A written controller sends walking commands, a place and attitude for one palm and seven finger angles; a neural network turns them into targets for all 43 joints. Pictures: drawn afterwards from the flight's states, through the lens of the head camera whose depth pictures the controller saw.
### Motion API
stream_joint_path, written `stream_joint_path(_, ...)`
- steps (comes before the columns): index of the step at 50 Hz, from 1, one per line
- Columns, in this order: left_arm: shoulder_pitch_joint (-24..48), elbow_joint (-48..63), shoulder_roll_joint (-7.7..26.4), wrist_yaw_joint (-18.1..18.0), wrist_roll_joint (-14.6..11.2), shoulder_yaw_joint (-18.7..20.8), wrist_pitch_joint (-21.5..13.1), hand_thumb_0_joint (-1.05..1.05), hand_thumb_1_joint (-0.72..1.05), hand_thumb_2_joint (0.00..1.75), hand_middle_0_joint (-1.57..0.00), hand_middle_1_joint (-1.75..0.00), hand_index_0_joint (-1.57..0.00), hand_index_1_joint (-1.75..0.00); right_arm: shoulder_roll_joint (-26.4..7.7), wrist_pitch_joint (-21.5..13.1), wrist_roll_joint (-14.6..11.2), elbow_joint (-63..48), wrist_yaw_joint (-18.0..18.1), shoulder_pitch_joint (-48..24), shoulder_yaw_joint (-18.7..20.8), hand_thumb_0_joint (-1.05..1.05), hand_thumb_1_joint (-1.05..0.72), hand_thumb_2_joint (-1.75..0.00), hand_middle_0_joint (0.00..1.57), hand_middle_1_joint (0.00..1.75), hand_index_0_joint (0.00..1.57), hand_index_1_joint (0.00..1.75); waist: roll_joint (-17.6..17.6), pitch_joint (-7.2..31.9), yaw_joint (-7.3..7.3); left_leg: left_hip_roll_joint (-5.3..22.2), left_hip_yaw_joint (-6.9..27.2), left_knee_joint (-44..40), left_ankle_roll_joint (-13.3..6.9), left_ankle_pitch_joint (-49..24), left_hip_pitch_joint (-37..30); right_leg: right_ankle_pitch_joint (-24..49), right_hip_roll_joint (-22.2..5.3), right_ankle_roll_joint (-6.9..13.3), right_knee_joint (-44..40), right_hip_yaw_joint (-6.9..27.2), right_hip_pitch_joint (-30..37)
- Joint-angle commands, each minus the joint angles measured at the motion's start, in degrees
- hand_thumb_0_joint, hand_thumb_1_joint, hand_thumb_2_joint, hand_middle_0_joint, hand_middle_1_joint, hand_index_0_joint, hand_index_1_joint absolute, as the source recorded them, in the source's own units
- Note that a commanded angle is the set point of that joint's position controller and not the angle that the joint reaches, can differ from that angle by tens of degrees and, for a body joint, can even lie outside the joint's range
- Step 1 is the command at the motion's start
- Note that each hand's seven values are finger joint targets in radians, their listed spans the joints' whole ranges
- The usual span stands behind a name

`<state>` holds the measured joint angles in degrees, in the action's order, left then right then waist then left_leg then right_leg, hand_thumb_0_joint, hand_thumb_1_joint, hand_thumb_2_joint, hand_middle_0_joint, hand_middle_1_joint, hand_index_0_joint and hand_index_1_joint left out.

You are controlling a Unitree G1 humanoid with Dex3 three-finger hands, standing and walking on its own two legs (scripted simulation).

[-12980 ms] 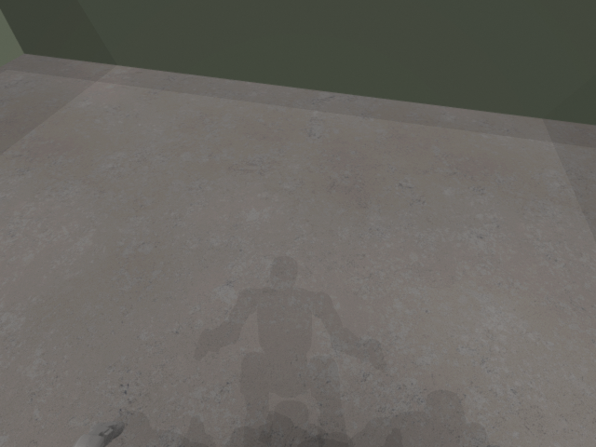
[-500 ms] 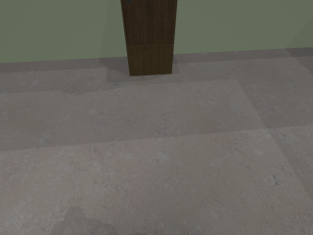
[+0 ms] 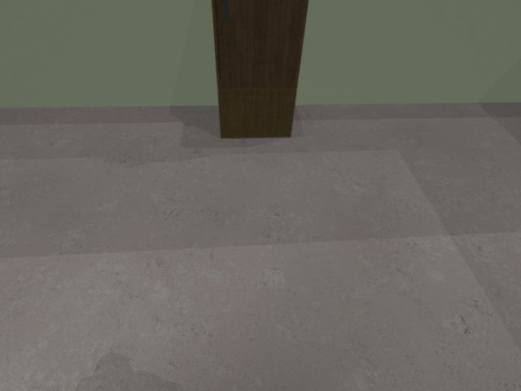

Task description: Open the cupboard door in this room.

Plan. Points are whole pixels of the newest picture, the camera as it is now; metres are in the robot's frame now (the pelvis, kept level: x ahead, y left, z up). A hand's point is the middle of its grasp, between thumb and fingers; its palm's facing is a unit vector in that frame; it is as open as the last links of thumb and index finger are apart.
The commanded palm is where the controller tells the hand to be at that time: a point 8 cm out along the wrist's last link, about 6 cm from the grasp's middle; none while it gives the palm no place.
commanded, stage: turn or walk to find it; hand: left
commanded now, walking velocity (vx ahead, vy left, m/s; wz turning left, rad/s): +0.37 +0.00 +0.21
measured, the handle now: (225, 3) +1.66 +0.25 +0.03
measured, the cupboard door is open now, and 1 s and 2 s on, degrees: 0 0 0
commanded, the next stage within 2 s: stand and wait in 0.84 s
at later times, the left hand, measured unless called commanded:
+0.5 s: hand out of the picture +0.08 +0.10 -0.16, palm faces +0.21 -0.97 -0.14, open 7.4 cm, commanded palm none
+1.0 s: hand (161, 245) +0.46 +0.26 -0.16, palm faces +0.22 -0.95 -0.20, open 7.4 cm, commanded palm none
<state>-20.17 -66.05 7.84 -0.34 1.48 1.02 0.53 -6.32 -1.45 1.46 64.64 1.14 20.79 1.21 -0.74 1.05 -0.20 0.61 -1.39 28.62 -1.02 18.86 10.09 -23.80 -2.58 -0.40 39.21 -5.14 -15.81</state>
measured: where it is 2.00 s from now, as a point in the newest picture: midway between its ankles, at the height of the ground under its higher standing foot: (245, 336)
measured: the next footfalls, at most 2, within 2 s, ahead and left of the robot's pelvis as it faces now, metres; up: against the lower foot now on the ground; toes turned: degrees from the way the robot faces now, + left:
right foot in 0.18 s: +0.12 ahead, -0.12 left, +0.00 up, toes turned -4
left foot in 0.66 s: +0.40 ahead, +0.13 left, +0.00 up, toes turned +18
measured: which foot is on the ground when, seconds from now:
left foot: down 0.00-0.20, up 0.22-0.64, down 0.66-1.00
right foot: up 0.00-0.16, down 0.18-0.66, up 0.68-1.00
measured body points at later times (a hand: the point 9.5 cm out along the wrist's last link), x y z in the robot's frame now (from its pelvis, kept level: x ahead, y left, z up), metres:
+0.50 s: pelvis +0.18 -0.02 +0.00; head +0.21 -0.03 +0.45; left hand +0.07 +0.16 -0.15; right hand +0.29 -0.26 -0.15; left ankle +0.25 +0.14 -0.67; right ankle +0.08 -0.12 -0.74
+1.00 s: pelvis +0.39 +0.06 +0.00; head +0.40 +0.07 +0.45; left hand +0.45 +0.31 -0.14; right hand +0.45 -0.18 -0.14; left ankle +0.37 +0.11 -0.74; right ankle +0.49 -0.08 -0.67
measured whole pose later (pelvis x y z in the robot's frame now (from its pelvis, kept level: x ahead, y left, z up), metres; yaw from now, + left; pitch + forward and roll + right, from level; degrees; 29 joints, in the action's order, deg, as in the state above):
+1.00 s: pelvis +0.39 +0.06 +0.00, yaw +11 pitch -2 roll +0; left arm -7.3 -57.7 11.4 -1.1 1.2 2.7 -1.3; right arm -10.1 -3.8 1.0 62.8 1.0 16.4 2.3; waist -2.1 -2.6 -0.2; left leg -2.5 -8.6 22.8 -5.0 14.2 7.3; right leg -10.9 -7.5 -3.6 56.0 -2.8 -31.9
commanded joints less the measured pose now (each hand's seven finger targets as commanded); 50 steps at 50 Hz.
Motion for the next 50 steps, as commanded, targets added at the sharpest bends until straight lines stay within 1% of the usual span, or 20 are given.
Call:
stream_joint_path(1,9.19,8.14,3.02,0.86,0.24,0.77,-2.87,0.00,0.90,0.90,-0.20,-0.30,-0.20,-0.30,-9.83,-1.28,-0.14,0.35,0.74,9.79,2.44,0.00,-0.90,-0.90,0.20,0.30,0.20,0.30,9.06,-9.77,-3.99,16.98,25.15,-17.88,-12.29,5.25,-7.09,-4.76,-2.09,-0.12,9.41,0.74,-20.99)
stream_joint_path(5,8.07,8.63,2.34,1.47,-0.27,0.99,-3.51,0.00,0.90,0.90,-0.20,-0.30,-0.20,-0.30,-10.23,-1.75,0.04,-0.34,0.98,6.66,2.37,0.00,-0.90,-0.90,0.20,0.30,0.20,0.30,8.06,-4.48,-1.69,12.65,17.03,-12.75,-9.71,-9.75,-6.14,-1.14,-0.97,-1.06,-1.64,-1.80,-10.59)
stream_joint_path(7,1.63,6.46,2.83,1.52,-0.33,1.47,-3.59,0.00,0.90,0.90,-0.20,-0.30,-0.20,-0.30,-9.90,-1.65,-0.23,-0.92,0.99,3.74,2.28,0.00,-0.90,-0.90,0.20,0.30,0.20,0.30,5.50,-1.93,2.06,8.91,11.59,-6.14,-6.21,-8.18,1.79,8.70,0.34,-1.14,-12.37,-3.86,4.97)
stream_joint_path(8,-4.59,4.13,5.50,1.16,-0.18,2.16,-3.91,0.00,0.90,0.90,-0.20,-0.30,-0.20,-0.30,-8.79,-1.84,-0.53,-1.32,0.78,2.99,2.26,0.00,-0.90,-0.90,0.20,0.30,0.20,0.30,0.26,0.81,4.74,5.57,8.04,1.16,-4.10,-5.59,9.75,10.87,-2.35,-0.31,-15.13,-0.56,17.64)
stream_joint_path(9,-11.83,2.11,11.32,0.36,0.34,3.51,-4.41,0.00,0.90,0.90,-0.20,-0.30,-0.20,-0.30,-5.29,-2.28,-1.03,-2.84,0.25,2.71,1.52,0.00,-0.90,-0.90,0.20,0.30,0.20,0.30,-12.93,3.37,7.68,0.52,1.76,15.89,-1.72,3.31,22.48,1.84,-15.13,3.15,-20.32,14.18,29.26)
stream_joint_path(10,-15.57,1.15,14.59,-0.19,-0.12,4.05,-4.31,0.00,0.90,0.90,-0.20,-0.30,-0.20,-0.30,-5.55,-2.19,-0.74,-5.37,-0.16,-1.41,1.47,0.00,-0.90,-0.90,0.20,0.30,0.20,0.30,-18.30,0.81,9.11,-0.57,0.36,28.21,-1.01,14.24,30.68,-3.20,-25.06,7.06,-27.72,30.38,27.78)
stream_joint_path(11,-13.48,1.55,13.48,-0.56,-0.60,3.77,-4.06,0.00,0.90,0.90,-0.20,-0.30,-0.20,-0.30,-7.87,-1.69,-0.43,-6.01,-0.55,-3.71,2.27,0.00,-0.90,-0.90,0.20,0.30,0.20,0.30,-12.22,-3.83,7.92,2.43,2.18,35.17,-1.04,11.86,32.17,-9.74,-26.10,8.71,-30.01,31.20,21.82)
stream_joint_path(14,-4.57,3.35,7.30,-0.67,-0.22,2.27,-4.70,0.00,0.90,0.90,-0.20,-0.30,-0.20,-0.30,-5.43,-0.86,0.02,-4.57,-1.58,-4.71,2.66,0.00,-0.90,-0.90,0.20,0.30,0.20,0.30,-5.60,-13.82,3.43,6.87,2.98,40.57,-0.57,-0.77,31.84,-7.84,-21.40,6.54,-31.36,20.33,7.65)
stream_joint_path(18,-5.93,2.61,5.30,-0.59,-0.10,1.04,-5.87,0.00,0.90,0.90,-0.20,-0.30,-0.20,-0.30,-3.78,0.24,0.05,-3.98,-2.45,-3.58,2.54,0.00,-0.90,-0.90,0.20,0.30,0.20,0.30,-5.47,-10.56,1.02,6.23,-0.33,37.26,1.59,-8.06,29.14,15.81,-14.70,4.26,-29.56,5.01,8.63)
stream_joint_path(24,-9.23,0.76,5.85,-1.04,0.08,0.78,-6.29,0.00,0.90,0.90,-0.20,-0.30,-0.20,-0.30,-4.08,-0.21,-0.30,-9.08,-3.30,-16.04,1.40,0.00,-0.90,-0.90,0.20,0.30,0.20,0.30,-6.23,-11.37,2.15,5.13,-6.22,20.61,2.27,-11.43,29.35,39.60,-11.63,4.86,-27.47,-1.94,14.39)
stream_joint_path(28,-10.86,-0.40,7.56,-1.35,-0.11,1.11,-5.83,0.00,0.90,0.90,-0.20,-0.30,-0.20,-0.30,-4.78,-1.13,-0.33,-10.56,-3.13,-19.87,0.92,0.00,-0.90,-0.90,0.20,0.30,0.20,0.30,-5.26,-9.28,2.32,1.98,-9.60,10.32,0.12,-10.98,19.91,51.94,-12.74,5.54,-23.32,-2.49,17.74)
stream_joint_path(30,-9.23,-0.46,9.36,-1.37,-0.27,1.50,-5.79,0.00,0.90,0.90,-0.20,-0.30,-0.20,-0.30,-6.85,-1.66,-0.06,-8.38,-2.28,-11.35,1.67,0.00,-0.90,-0.90,0.20,0.30,0.20,0.30,-6.41,-2.58,-2.16,-0.98,-10.75,6.43,-1.78,-9.95,7.62,62.67,-12.90,4.77,-11.84,-3.91,18.13)
stream_joint_path(31,-7.99,-0.21,9.59,-1.36,-0.47,1.62,-5.78,0.00,0.90,0.90,-0.20,-0.30,-0.20,-0.30,-9.55,-1.88,0.32,-5.74,-1.83,-2.52,2.51,0.00,-0.90,-0.90,0.20,0.30,0.20,0.30,-4.48,2.45,-6.13,0.09,-8.95,3.09,-2.63,-13.19,-4.51,58.38,-12.06,3.14,-0.61,-4.95,13.55)
stream_joint_path(32,-9.50,0.74,7.89,-0.97,-0.93,1.59,-5.84,0.00,0.90,0.90,-0.20,-0.30,-0.20,-0.30,-14.94,-2.12,0.89,-3.98,-1.24,5.71,3.80,0.00,-0.90,-0.90,0.20,0.30,0.20,0.30,3.38,10.85,-8.73,9.09,1.95,2.84,-5.46,-19.55,-20.63,38.56,-7.47,1.01,13.08,-6.05,2.32)
stream_joint_path(33,-12.45,1.74,4.34,-0.27,-1.65,0.75,-5.79,0.00,0.90,0.90,-0.20,-0.30,-0.20,-0.30,-20.48,-2.19,0.82,-2.55,-0.70,10.62,5.33,0.00,-0.90,-0.90,0.20,0.30,0.20,0.30,15.72,17.38,-8.53,25.00,24.12,-0.63,-12.56,-28.04,-33.95,-7.26,0.82,-0.12,32.41,-4.02,-13.62)
stream_joint_path(34,-7.92,3.21,5.54,-0.70,-1.35,1.03,-5.71,0.00,0.90,0.90,-0.20,-0.30,-0.20,-0.30,-20.86,-1.72,-0.67,-2.25,-0.62,9.52,5.22,0.00,-0.90,-0.90,0.20,0.30,0.20,0.30,10.80,16.05,-8.17,27.15,26.29,-5.55,-14.42,-26.23,-29.39,-9.41,-0.21,1.50,39.71,3.18,-16.45)
stream_joint_path(37,-1.20,3.41,3.86,0.02,-0.48,1.31,-4.61,0.00,0.90,0.90,-0.20,-0.30,-0.20,-0.30,-11.93,-2.90,-0.46,-5.33,-0.21,-2.85,3.10,0.00,-0.90,-0.90,0.20,0.30,0.20,0.30,1.55,-0.95,-2.81,21.70,13.58,-11.46,-9.23,-21.69,-6.60,2.45,-6.64,0.00,39.33,5.25,-18.58)
stream_joint_path(41,-4.87,3.10,1.42,-0.13,0.06,1.17,-2.37,0.00,0.90,0.90,-0.20,-0.30,-0.20,-0.30,-7.81,-3.93,-0.93,-4.33,-0.10,-4.69,1.43,0.00,-0.90,-0.90,0.20,0.30,0.20,0.30,5.59,-3.26,2.13,14.11,2.76,-13.99,-6.91,-35.00,5.04,6.90,-6.51,-2.25,29.87,3.03,-10.18)
stream_joint_path(46,-0.33,6.01,2.67,-0.41,-0.07,1.50,-0.74,0.00,0.90,0.90,-0.20,-0.30,-0.20,-0.30,-8.60,-3.57,-0.87,-5.11,0.08,-4.23,1.94,0.00,-0.90,-0.90,0.20,0.30,0.20,0.30,6.13,-3.26,2.85,12.49,0.71,-13.42,-6.84,-42.79,2.50,13.72,-5.80,-3.70,20.75,2.53,-12.72)
stream_joint_path(50,7.11,8.33,3.75,-0.67,-0.20,1.04,-0.62,0.00,0.90,0.90,-0.20,-0.30,-0.20,-0.30,-9.17,-2.81,-0.41,-3.75,0.36,-1.34,1.91,0.00,-0.90,-0.90,0.20,0.30,0.20,0.30,6.93,-2.90,0.87,12.37,0.76,-10.21,-6.42,-48.19,-2.78,12.95,-4.04,-3.11,8.97,1.39,-10.46)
